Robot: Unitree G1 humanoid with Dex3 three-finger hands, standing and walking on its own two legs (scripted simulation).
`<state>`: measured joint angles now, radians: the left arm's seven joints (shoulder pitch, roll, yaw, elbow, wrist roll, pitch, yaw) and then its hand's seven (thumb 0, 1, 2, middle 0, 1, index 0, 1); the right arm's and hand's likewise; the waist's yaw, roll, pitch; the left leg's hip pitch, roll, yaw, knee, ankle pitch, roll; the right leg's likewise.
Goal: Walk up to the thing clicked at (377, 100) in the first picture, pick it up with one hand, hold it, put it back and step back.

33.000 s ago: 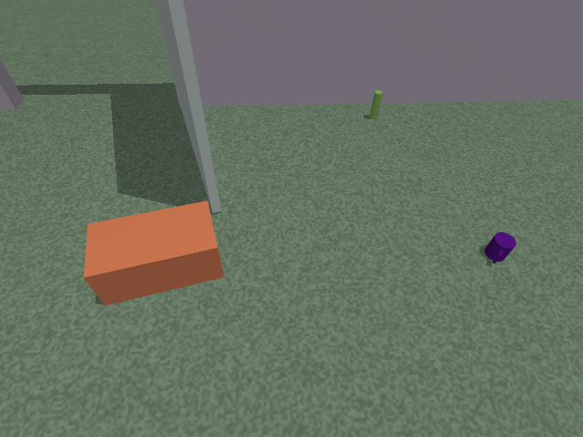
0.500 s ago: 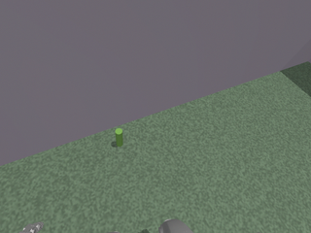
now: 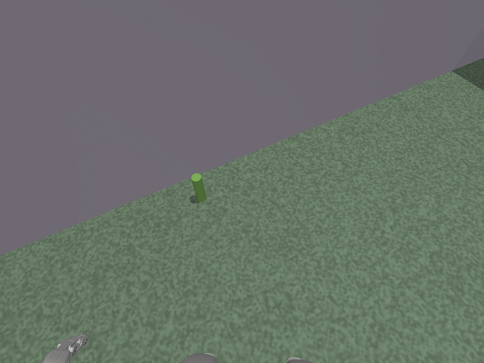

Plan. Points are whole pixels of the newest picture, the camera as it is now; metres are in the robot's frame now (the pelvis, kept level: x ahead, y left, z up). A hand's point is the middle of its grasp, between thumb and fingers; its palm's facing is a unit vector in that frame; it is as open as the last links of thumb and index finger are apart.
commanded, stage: step back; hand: left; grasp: from the side
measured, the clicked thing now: (199, 188) +0.90 +0.24 -0.68
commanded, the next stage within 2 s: stand in 1.54 s
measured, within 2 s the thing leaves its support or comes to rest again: neither
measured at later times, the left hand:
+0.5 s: hand out of the picture -0.10 +0.22 -0.16, palm faces +0.00 -0.93 -0.38, open 7.4 cm
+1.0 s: hand out of the picture -0.05 +0.24 -0.14, palm faces +0.02 -0.91 -0.41, open 7.4 cm
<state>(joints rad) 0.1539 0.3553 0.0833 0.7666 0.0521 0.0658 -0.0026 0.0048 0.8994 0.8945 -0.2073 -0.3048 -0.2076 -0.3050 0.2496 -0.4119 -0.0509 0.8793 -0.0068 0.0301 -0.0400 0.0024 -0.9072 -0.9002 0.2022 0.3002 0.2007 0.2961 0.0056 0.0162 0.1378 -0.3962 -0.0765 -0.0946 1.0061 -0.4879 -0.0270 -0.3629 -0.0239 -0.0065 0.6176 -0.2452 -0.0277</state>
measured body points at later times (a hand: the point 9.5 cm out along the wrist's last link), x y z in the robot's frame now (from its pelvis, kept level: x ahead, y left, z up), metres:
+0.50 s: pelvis -0.15 -0.05 -0.01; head -0.13 -0.05 +0.44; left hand -0.10 +0.27 -0.13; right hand -0.01 -0.36 -0.11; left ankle -0.07 +0.10 -0.71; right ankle -0.16 -0.18 -0.73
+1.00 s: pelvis -0.15 -0.04 +0.00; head -0.13 -0.05 +0.45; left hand -0.06 +0.29 -0.11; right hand -0.11 -0.35 -0.14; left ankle -0.16 +0.10 -0.73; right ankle -0.10 -0.15 -0.73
